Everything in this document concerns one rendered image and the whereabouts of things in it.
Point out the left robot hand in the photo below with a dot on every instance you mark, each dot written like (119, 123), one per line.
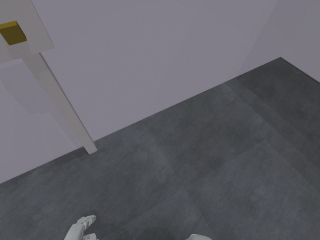
(76, 232)

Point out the panel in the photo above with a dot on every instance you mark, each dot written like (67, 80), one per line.
(38, 40)

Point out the button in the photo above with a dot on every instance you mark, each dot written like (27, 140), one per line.
(12, 33)

